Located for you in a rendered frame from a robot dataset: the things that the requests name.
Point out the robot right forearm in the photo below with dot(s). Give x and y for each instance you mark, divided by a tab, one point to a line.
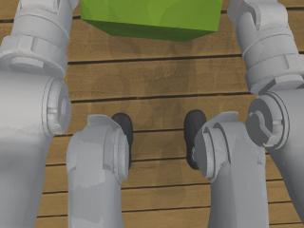
267	45

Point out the carton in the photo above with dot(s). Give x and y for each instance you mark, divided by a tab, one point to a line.
169	20

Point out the robot left upper arm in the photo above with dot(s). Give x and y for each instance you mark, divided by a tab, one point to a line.
33	109

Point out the robot left foot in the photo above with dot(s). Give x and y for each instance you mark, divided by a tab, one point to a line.
124	121

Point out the robot left shin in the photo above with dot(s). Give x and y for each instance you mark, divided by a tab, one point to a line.
72	148

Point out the robot left forearm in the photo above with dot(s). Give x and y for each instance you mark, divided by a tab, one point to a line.
38	40

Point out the robot right upper arm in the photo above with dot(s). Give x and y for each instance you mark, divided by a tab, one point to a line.
275	120

